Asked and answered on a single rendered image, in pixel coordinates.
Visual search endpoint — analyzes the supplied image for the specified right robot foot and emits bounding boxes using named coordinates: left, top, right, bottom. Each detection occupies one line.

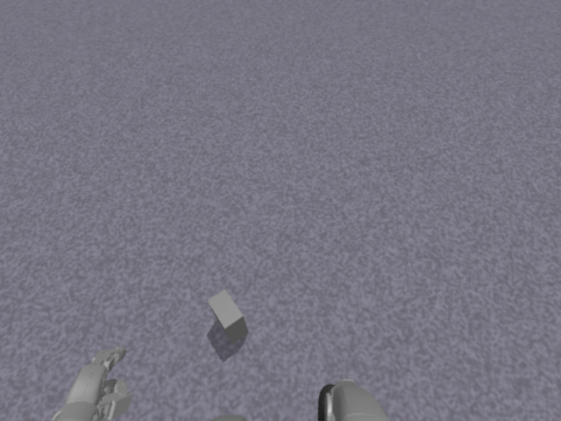
left=318, top=384, right=335, bottom=421

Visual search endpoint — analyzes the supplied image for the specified left robot arm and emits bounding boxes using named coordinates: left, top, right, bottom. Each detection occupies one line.
left=51, top=401, right=99, bottom=421

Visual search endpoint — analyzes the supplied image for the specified carton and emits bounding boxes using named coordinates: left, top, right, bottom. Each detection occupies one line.
left=208, top=289, right=249, bottom=344

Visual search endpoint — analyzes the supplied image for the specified left robot hand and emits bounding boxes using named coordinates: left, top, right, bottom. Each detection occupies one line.
left=64, top=346, right=133, bottom=421

